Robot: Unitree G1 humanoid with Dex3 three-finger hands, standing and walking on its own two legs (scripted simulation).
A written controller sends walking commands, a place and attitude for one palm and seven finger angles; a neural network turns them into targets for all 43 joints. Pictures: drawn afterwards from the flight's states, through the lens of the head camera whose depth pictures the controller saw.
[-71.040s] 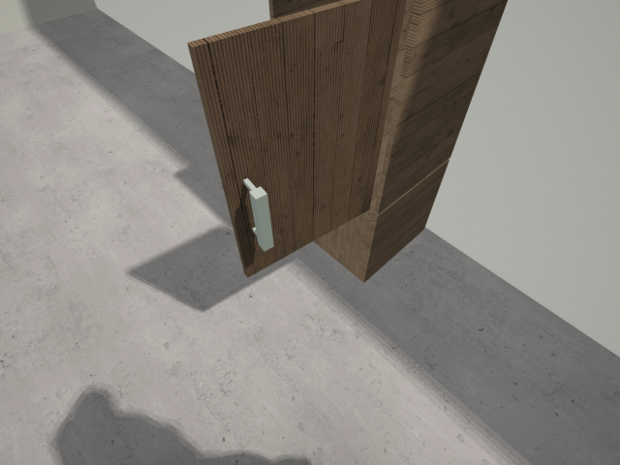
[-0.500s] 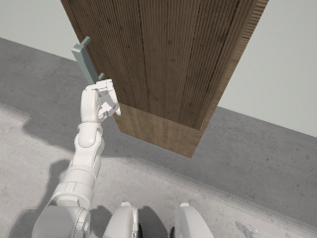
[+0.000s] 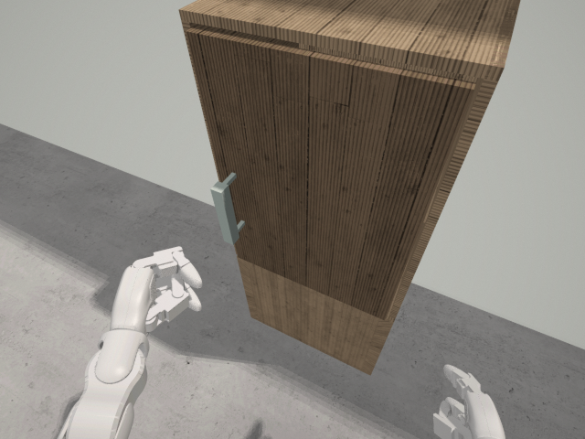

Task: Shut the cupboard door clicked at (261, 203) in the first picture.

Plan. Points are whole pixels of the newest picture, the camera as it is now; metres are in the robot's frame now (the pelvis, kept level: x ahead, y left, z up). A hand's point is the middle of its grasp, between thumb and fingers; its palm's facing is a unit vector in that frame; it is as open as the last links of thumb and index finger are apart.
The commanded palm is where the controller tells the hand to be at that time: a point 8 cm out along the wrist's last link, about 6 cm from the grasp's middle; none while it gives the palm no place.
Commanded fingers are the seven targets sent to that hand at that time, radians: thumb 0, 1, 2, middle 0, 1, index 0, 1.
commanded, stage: draw the hand back to the body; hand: left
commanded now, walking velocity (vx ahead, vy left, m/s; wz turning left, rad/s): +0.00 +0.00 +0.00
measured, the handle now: (231, 208) +0.58 +0.17 -0.08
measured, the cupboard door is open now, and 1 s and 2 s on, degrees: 0 0 0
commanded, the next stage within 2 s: step back with the hand held close in 0.88 s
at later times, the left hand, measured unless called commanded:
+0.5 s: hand (10, 310) +0.21 +0.28 +0.18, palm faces +0.44 -0.80 -0.41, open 6.1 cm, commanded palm +0.15 +0.32 +0.20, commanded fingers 0.00 0.90 0.90 -0.20 -0.30 -0.20 -0.30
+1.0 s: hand (3, 321) +0.19 +0.27 +0.19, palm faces +0.46 -0.80 -0.39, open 7.4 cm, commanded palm +0.14 +0.31 +0.20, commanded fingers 0.00 0.90 0.90 -0.20 -0.30 -0.20 -0.30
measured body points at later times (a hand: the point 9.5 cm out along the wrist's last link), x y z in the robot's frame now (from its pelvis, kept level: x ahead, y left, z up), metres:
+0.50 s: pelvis +0.02 +0.02 +0.02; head +0.00 -0.01 +0.47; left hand +0.18 +0.32 +0.20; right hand +0.21 -0.19 -0.06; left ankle +0.01 +0.11 -0.72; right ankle -0.02 -0.10 -0.72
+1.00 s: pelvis +0.00 +0.00 +0.02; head -0.02 -0.02 +0.47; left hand +0.16 +0.31 +0.21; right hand +0.19 -0.22 -0.06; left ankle +0.01 +0.11 -0.72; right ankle -0.02 -0.10 -0.72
